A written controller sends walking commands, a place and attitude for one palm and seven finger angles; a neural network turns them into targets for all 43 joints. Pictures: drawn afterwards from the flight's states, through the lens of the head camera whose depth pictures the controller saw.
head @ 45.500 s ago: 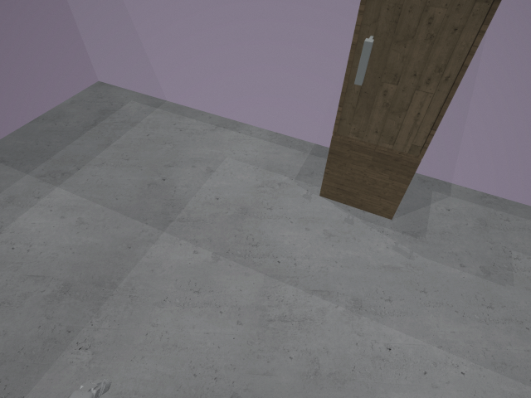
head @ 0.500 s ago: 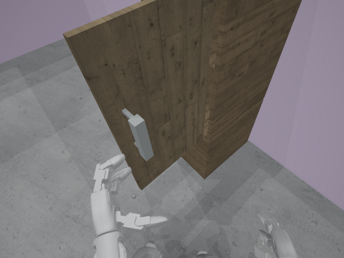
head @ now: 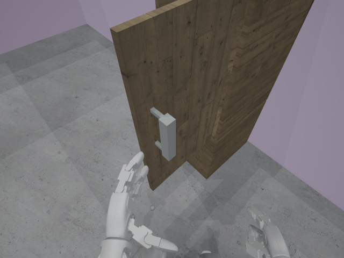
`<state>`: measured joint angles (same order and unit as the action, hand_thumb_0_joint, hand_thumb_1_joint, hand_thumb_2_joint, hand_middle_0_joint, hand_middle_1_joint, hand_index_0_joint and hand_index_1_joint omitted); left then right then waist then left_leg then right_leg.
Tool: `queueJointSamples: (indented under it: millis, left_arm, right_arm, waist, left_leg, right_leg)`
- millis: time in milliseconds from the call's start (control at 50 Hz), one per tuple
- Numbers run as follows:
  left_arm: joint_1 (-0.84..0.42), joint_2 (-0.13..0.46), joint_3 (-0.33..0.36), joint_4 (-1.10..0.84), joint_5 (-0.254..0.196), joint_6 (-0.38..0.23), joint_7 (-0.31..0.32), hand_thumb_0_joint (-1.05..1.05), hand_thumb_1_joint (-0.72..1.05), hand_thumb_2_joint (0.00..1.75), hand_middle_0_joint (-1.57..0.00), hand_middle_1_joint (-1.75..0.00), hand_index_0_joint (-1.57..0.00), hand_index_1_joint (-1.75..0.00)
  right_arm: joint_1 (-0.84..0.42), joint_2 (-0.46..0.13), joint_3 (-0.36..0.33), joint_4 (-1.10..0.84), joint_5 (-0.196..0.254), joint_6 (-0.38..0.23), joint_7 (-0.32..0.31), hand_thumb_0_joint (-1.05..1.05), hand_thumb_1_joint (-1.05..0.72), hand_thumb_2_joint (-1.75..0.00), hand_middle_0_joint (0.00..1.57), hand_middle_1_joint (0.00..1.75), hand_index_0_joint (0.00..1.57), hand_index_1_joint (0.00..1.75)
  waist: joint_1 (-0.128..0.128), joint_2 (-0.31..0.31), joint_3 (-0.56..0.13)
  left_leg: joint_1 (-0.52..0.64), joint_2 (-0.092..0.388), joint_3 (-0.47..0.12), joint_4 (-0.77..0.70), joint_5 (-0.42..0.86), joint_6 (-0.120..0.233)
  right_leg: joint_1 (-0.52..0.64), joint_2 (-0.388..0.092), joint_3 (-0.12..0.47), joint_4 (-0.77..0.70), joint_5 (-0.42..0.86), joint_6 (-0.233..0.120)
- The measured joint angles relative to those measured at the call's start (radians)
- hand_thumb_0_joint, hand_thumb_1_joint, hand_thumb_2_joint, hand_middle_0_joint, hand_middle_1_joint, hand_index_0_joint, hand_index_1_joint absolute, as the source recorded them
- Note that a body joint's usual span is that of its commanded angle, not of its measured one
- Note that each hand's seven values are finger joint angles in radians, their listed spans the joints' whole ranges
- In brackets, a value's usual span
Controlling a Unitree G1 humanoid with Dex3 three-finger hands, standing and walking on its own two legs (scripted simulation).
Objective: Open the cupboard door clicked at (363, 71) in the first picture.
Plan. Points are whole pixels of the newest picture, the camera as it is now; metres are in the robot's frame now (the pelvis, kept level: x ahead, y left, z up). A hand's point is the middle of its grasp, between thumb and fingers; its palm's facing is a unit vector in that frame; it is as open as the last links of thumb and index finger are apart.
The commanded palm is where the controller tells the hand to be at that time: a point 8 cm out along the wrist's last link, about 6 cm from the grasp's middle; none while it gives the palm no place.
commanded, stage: slide the hand sideways off the handle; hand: left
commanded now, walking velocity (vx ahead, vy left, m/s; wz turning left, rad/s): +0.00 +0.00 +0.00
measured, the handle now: (162, 134) +0.39 +0.05 +0.07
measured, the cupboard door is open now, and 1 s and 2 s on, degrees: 92 92 92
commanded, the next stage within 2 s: draw the hand back to the body in 0.92 s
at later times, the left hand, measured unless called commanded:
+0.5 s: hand (125, 212) +0.20 +0.10 +0.08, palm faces +0.09 -0.99 +0.05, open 16.4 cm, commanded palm +0.16 +0.14 +0.06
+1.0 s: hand (115, 233) +0.17 +0.12 +0.05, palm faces +0.00 -1.00 -0.02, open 16.4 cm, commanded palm +0.14 +0.19 +0.06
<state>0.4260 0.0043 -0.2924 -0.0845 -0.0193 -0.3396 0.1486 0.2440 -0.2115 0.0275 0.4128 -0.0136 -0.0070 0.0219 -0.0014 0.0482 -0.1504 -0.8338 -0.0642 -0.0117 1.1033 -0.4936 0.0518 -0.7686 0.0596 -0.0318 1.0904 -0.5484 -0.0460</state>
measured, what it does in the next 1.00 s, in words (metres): stands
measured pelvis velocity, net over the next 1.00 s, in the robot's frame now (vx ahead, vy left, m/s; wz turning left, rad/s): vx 0.00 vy -0.01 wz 0.01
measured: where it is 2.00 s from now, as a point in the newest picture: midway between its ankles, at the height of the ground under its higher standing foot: outside the picture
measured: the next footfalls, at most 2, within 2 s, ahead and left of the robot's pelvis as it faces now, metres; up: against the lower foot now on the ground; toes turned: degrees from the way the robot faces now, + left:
none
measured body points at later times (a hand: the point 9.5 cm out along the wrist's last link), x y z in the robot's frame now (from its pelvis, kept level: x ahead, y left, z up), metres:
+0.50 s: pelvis +0.00 +0.03 -0.01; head +0.04 +0.03 +0.44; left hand +0.19 +0.16 +0.08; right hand +0.19 -0.17 -0.08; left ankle +0.03 +0.09 -0.66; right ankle -0.01 -0.09 -0.66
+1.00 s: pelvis +0.00 -0.01 -0.01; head +0.05 -0.02 +0.43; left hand +0.17 +0.17 +0.05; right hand +0.20 -0.24 -0.08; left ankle +0.03 +0.08 -0.66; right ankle -0.01 -0.09 -0.66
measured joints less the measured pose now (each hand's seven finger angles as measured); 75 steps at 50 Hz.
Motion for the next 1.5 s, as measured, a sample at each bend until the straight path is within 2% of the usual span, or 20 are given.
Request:
queueJointSamples:
  millis: [40, 100, 200, 260, 300, 380, 480, 540, 640, 720, 800, 880, 1000, 1060, 1140, 1200, 1240, 1320, 1380, 1500]
  left_arm:
    - [0.011, -0.007, 0.019, -0.007, 0.014, 0.014, 0.050, -0.01, -0.50, 0.30, -0.16, -0.31, -0.16, -0.31]
    - [0.035, 0.007, 0.008, -0.060, 0.045, -0.011, 0.087, -0.01, -0.50, 0.30, -0.15, -0.30, -0.15, -0.30]
    - [0.063, 0.013, -0.072, -0.147, 0.083, -0.054, 0.050, -0.01, -0.50, 0.30, -0.15, -0.30, -0.14, -0.30]
    - [0.057, 0.021, -0.101, -0.132, 0.128, -0.012, 0.036, -0.01, -0.50, 0.30, -0.15, -0.30, -0.14, -0.30]
    - [0.050, 0.021, -0.104, -0.106, 0.140, 0.034, 0.045, -0.01, -0.50, 0.30, -0.15, -0.30, -0.15, -0.30]
    - [0.070, 0.015, -0.071, -0.095, 0.094, 0.078, 0.074, -0.01, -0.50, 0.30, -0.15, -0.30, -0.15, -0.30]
    - [0.104, 0.035, -0.025, -0.178, 0.074, 0.002, 0.094, -0.01, -0.50, 0.30, -0.15, -0.30, -0.15, -0.30]
    - [0.118, 0.034, -0.021, -0.205, 0.081, -0.028, 0.058, -0.01, -0.50, 0.30, -0.15, -0.30, -0.14, -0.30]
    - [0.166, 0.061, -0.012, -0.188, 0.075, 0.026, -0.026, -0.01, -0.50, 0.30, -0.15, -0.30, -0.14, -0.30]
    - [0.198, 0.114, 0.067, -0.167, 0.015, 0.028, -0.044, -0.01, -0.50, 0.30, -0.15, -0.30, -0.15, -0.30]
    - [0.225, 0.140, 0.168, -0.201, -0.066, -0.047, -0.054, -0.01, -0.50, 0.30, -0.16, -0.30, -0.15, -0.30]
    - [0.238, 0.140, 0.216, -0.226, -0.106, -0.105, -0.123, -0.01, -0.50, 0.30, -0.15, -0.30, -0.15, -0.30]
    - [0.230, 0.163, 0.226, -0.171, -0.130, -0.025, -0.240, -0.01, -0.50, 0.30, -0.15, -0.30, -0.15, -0.30]
    - [0.227, 0.182, 0.260, -0.162, -0.157, -0.014, -0.240, -0.01, -0.50, 0.30, -0.15, -0.30, -0.15, -0.30]
    - [0.227, 0.200, 0.328, -0.213, -0.197, -0.044, -0.220, -0.01, -0.50, 0.30, -0.16, -0.30, -0.15, -0.30]
    - [0.228, 0.203, 0.356, -0.256, -0.215, -0.051, -0.235, -0.01, -0.50, 0.30, -0.15, -0.30, -0.15, -0.30]
    - [0.228, 0.202, 0.358, -0.263, -0.220, -0.030, -0.261, -0.01, -0.50, 0.30, -0.15, -0.30, -0.15, -0.30]
    - [0.235, 0.213, 0.353, -0.246, -0.228, 0.058, -0.311, -0.01, -0.50, 0.30, -0.15, -0.30, -0.15, -0.30]
    - [0.251, 0.228, 0.368, -0.244, -0.244, 0.098, -0.314, -0.01, -0.50, 0.30, -0.15, -0.30, -0.15, -0.30]
    - [0.264, 0.249, 0.428, -0.310, -0.277, 0.065, -0.295, -0.01, -0.49, 0.30, -0.16, -0.30, -0.15, -0.30]
  right_arm:
    - [0.011, 0.002, 0.002, -0.011, -0.003, 0.002, 0.005, 0.01, -0.90, -0.90, 0.20, 0.29, 0.20, 0.30]
    - [0.017, 0.001, 0.003, -0.018, -0.003, -0.008, 0.016, 0.01, -0.90, -0.90, 0.20, 0.29, 0.20, 0.30]
    - [0.010, -0.004, 0.004, -0.026, 0.003, -0.009, 0.027, 0.01, -0.90, -0.90, 0.20, 0.29, 0.20, 0.30]
    - [0.003, 0.001, 0.010, -0.043, 0.009, 0.014, 0.028, 0.01, -0.90, -0.90, 0.20, 0.29, 0.20, 0.30]
    - [0.000, 0.006, 0.016, -0.054, 0.011, 0.030, 0.027, 0.01, -0.90, -0.90, 0.20, 0.29, 0.20, 0.30]
    - [0.001, 0.019, 0.025, -0.063, 0.009, 0.042, 0.021, 0.01, -0.90, -0.90, 0.20, 0.29, 0.21, 0.30]
    - [0.003, 0.019, 0.025, -0.055, 0.002, 0.020, 0.026, 0.01, -0.90, -0.90, 0.20, 0.29, 0.21, 0.30]
    - [-0.001, 0.008, 0.020, -0.049, 0.003, 0.018, 0.031, 0.01, -0.90, -0.90, 0.20, 0.29, 0.21, 0.30]
    - [0.011, -0.001, 0.018, -0.060, 0.009, 0.037, 0.014, 0.01, -0.90, -0.90, 0.20, 0.29, 0.21, 0.30]
    - [0.018, 0.003, 0.017, -0.057, 0.009, 0.028, -0.009, 0.01, -0.90, -0.90, 0.20, 0.29, 0.21, 0.30]
    - [0.017, 0.000, 0.007, -0.034, 0.010, -0.007, -0.019, 0.01, -0.90, -0.90, 0.20, 0.29, 0.21, 0.30]
    - [0.006, -0.013, -0.005, -0.008, 0.016, -0.025, -0.024, 0.01, -0.90, -0.90, 0.20, 0.29, 0.20, 0.30]
    - [-0.001, -0.017, -0.014, -0.013, 0.026, -0.017, -0.050, 0.01, -0.90, -0.90, 0.20, 0.29, 0.20, 0.30]
    - [0.003, -0.012, -0.018, -0.012, 0.026, -0.024, -0.063, 0.01, -0.90, -0.90, 0.20, 0.29, 0.20, 0.30]
    - [0.009, -0.008, -0.021, 0.005, 0.032, -0.034, -0.069, 0.01, -0.90, -0.90, 0.20, 0.29, 0.20, 0.30]
    - [0.013, -0.011, -0.017, 0.015, 0.041, -0.033, -0.070, 0.01, -0.90, -0.90, 0.20, 0.29, 0.20, 0.30]
    - [0.016, -0.014, -0.013, 0.017, 0.047, -0.028, -0.073, 0.01, -0.90, -0.90, 0.20, 0.29, 0.20, 0.30]
    - [0.024, -0.015, -0.004, 0.008, 0.055, -0.022, -0.084, 0.01, -0.90, -0.90, 0.20, 0.29, 0.20, 0.30]
    - [0.031, -0.015, -0.002, -0.002, 0.058, -0.027, -0.092, 0.01, -0.90, -0.90, 0.20, 0.29, 0.21, 0.30]
    - [0.040, -0.025, 0.000, 0.001, 0.062, -0.061, -0.093, 0.01, -0.90, -0.90, 0.20, 0.29, 0.20, 0.30]
  waist:
    - [0.004, -0.006, -0.006]
    - [0.004, -0.005, -0.016]
    - [0.003, 0.011, -0.018]
    - [0.004, 0.012, -0.008]
    - [0.006, 0.010, 0.000]
    - [0.016, 0.001, 0.003]
    - [0.020, -0.002, -0.013]
    - [0.021, 0.005, -0.014]
    - [0.024, 0.001, -0.007]
    - [0.023, -0.013, -0.008]
    - [0.022, -0.012, -0.018]
    - [0.019, 0.002, -0.030]
    - [0.016, -0.002, -0.024]
    - [0.017, -0.010, -0.025]
    - [0.020, -0.009, -0.028]
    - [0.018, 0.006, -0.033]
    - [0.015, 0.015, -0.037]
    - [0.012, 0.020, -0.038]
    - [0.013, 0.015, -0.034]
    - [0.023, 0.013, -0.024]
  left_leg:
    - [-0.011, -0.002, 0.002, 0.010, -0.002, 0.007]
    - [-0.036, -0.007, -0.003, 0.038, -0.012, 0.017]
    - [-0.052, -0.014, -0.004, 0.071, -0.025, 0.031]
    - [-0.040, -0.019, 0.008, 0.063, -0.022, 0.035]
    - [-0.031, -0.021, 0.016, 0.052, -0.016, 0.038]
    - [-0.022, -0.018, 0.024, 0.036, -0.009, 0.039]
    - [-0.043, -0.016, 0.014, 0.059, -0.019, 0.033]
    - [-0.051, -0.016, 0.006, 0.071, -0.024, 0.032]
    - [-0.036, -0.012, 0.004, 0.054, -0.019, 0.027]
    - [-0.039, -0.002, -0.002, 0.050, -0.019, 0.015]
    - [-0.057, 0.006, -0.021, 0.070, -0.029, 0.000]
    - [-0.071, 0.010, -0.036, 0.088, -0.038, -0.010]
    - [-0.072, 0.015, -0.036, 0.080, -0.033, -0.020]
    - [-0.076, 0.020, -0.038, 0.079, -0.032, -0.027]
    - [-0.062, 0.023, -0.048, 0.075, -0.035, -0.032]
    - [-0.031, 0.021, -0.056, 0.053, -0.029, -0.031]
    - [-0.004, 0.020, -0.056, 0.029, -0.021, -0.029]
    - [0.053, 0.018, -0.046, -0.026, -0.001, -0.023]
    - [0.090, 0.019, -0.041, -0.058, 0.010, -0.020]
    - [0.135, 0.019, -0.051, -0.086, 0.020, -0.014]
  right_leg:
    - [-0.009, -0.002, 0.000, 0.006, -0.001, 0.006]
    - [-0.025, -0.006, -0.007, 0.023, -0.010, 0.015]
    - [-0.031, -0.013, -0.010, 0.041, -0.020, 0.031]
    - [-0.023, -0.019, 0.002, 0.039, -0.017, 0.040]
    - [-0.017, -0.023, 0.010, 0.033, -0.012, 0.043]
    - [-0.012, -0.020, 0.019, 0.021, -0.003, 0.046]
    - [-0.029, -0.017, 0.007, 0.038, -0.013, 0.042]
    - [-0.034, -0.017, -0.001, 0.047, -0.020, 0.037]
    - [-0.023, -0.013, -0.002, 0.037, -0.016, 0.027]
    - [-0.029, -0.002, -0.007, 0.034, -0.015, 0.013]
    - [-0.041, 0.008, -0.026, 0.044, -0.022, -0.002]
    - [-0.050, 0.013, -0.042, 0.054, -0.030, -0.011]
    - [-0.057, 0.017, -0.041, 0.055, -0.028, -0.019]
    - [-0.062, 0.022, -0.042, 0.054, -0.026, -0.025]
    - [-0.044, 0.027, -0.051, 0.043, -0.025, -0.031]
    - [-0.008, 0.026, -0.056, 0.014, -0.018, -0.029]
    - [0.020, 0.025, -0.054, -0.012, -0.009, -0.024]
    - [0.073, 0.021, -0.040, -0.063, 0.011, -0.018]
    - [0.108, 0.022, -0.033, -0.095, 0.025, -0.016]
    - [0.165, 0.023, -0.039, -0.144, 0.043, -0.011]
